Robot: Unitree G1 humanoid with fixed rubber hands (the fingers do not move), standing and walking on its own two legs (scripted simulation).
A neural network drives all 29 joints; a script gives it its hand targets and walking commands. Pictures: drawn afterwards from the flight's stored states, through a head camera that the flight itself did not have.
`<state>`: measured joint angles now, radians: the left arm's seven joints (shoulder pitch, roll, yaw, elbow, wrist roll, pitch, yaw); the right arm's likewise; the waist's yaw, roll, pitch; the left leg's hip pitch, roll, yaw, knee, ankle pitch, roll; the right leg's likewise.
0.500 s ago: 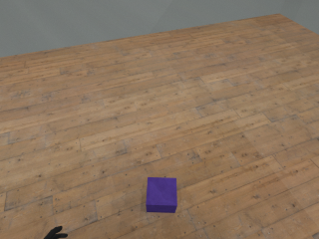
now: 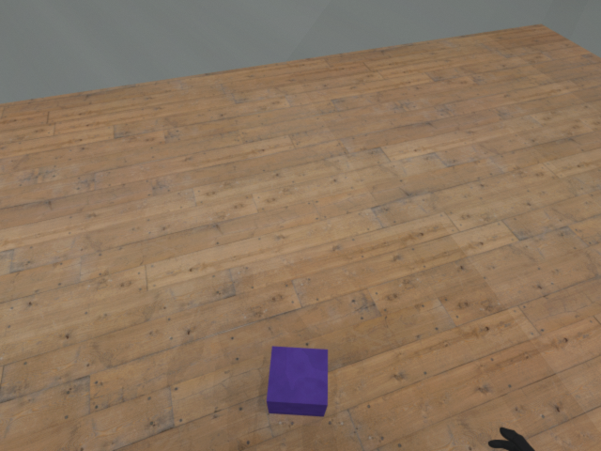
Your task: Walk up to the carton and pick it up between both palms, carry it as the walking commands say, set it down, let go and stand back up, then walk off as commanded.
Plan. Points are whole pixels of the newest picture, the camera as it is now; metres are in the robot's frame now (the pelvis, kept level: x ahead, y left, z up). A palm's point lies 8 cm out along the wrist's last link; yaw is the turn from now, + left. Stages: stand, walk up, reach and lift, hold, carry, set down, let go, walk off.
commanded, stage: walk up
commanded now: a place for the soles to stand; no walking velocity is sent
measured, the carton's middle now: (298, 381) +0.39 +0.02 -0.69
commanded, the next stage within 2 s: reach and lift in 1.68 s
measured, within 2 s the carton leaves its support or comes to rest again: neither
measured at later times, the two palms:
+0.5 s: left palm out of the picture +0.11 +0.29 -0.11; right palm out of the picture +0.09 -0.31 -0.10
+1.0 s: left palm out of the picture +0.11 +0.31 -0.10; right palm out of the picture +0.06 -0.29 -0.11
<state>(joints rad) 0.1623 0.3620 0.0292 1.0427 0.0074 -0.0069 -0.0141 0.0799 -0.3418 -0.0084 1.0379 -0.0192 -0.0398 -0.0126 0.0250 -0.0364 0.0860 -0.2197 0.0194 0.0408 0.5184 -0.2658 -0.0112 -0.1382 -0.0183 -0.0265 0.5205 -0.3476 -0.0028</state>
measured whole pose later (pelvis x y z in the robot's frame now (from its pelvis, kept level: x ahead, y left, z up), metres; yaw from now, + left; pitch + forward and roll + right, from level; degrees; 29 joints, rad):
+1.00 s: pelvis +0.00 +0.01 +0.01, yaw -5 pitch -3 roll +1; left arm 0.14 0.37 0.00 1.05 0.01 -0.02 0.02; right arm 0.07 -0.33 -0.05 1.10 -0.02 0.01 0.02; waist -0.01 -0.01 0.08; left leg -0.11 0.03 0.13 0.38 -0.21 0.01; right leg -0.08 -0.01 0.06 0.41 -0.28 0.01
